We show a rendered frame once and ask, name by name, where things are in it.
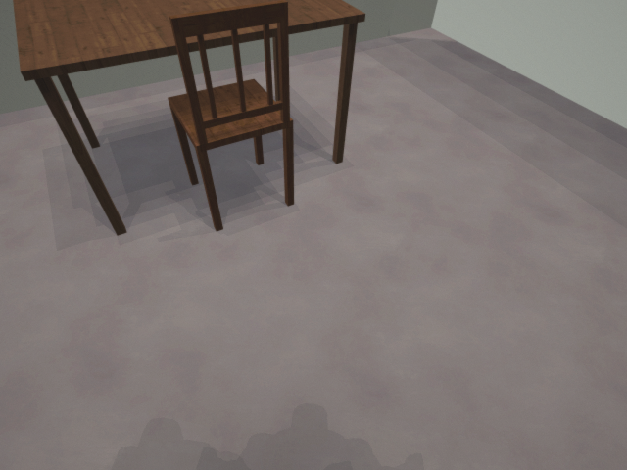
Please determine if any table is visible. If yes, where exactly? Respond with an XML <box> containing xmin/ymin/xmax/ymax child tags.
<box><xmin>13</xmin><ymin>0</ymin><xmax>365</xmax><ymax>236</ymax></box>

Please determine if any chair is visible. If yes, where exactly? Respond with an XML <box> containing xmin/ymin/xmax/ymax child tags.
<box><xmin>168</xmin><ymin>0</ymin><xmax>294</xmax><ymax>231</ymax></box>

